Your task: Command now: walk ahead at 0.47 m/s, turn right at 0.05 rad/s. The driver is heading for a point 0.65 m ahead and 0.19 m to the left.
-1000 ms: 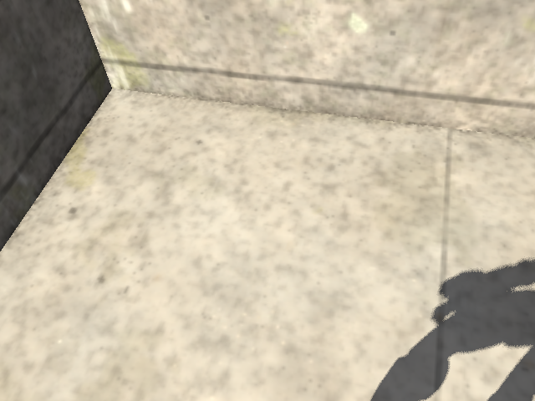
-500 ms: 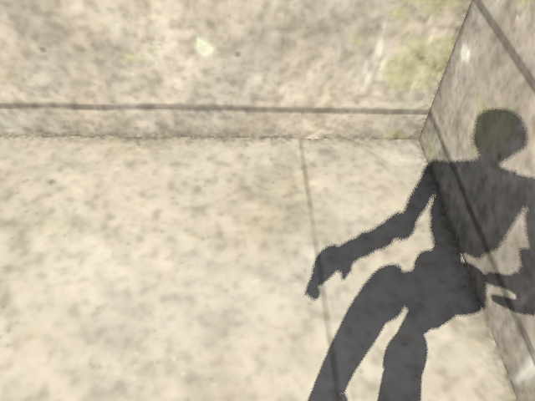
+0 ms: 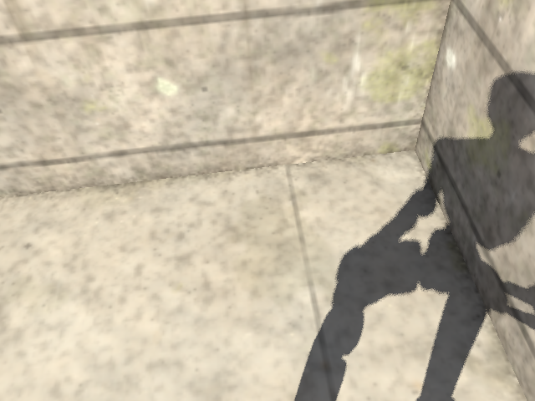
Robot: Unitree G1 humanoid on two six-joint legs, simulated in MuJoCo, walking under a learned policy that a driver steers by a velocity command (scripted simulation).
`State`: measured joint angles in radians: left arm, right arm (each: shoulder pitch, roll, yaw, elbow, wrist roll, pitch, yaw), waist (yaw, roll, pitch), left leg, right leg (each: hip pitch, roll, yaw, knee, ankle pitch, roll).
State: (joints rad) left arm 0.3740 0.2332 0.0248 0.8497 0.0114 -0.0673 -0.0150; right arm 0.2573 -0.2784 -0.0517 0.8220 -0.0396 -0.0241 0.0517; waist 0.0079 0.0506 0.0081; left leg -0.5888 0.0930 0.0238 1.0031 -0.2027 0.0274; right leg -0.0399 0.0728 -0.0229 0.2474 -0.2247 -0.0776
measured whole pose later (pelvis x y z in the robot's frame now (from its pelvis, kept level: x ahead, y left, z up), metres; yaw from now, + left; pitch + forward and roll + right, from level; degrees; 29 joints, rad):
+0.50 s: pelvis +0.28 +0.05 +0.00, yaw +0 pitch -1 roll +0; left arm 0.22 0.26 0.03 0.89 0.04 -0.04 -0.03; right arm 0.35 -0.24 -0.04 0.94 -0.01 -0.08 0.02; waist -0.01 -0.04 0.05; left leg -0.13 -0.08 0.09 0.30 -0.17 0.10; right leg -0.55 -0.08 0.01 1.05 -0.22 -0.05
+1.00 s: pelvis +0.55 +0.01 +0.00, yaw +11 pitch +0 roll +0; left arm 0.23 0.24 0.04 0.91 0.01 -0.11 0.01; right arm 0.23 -0.28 -0.07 0.91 -0.03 -0.03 0.01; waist -0.01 0.04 0.07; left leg -0.50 0.01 -0.02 1.07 -0.31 0.05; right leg -0.20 0.00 -0.13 0.36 -0.16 -0.06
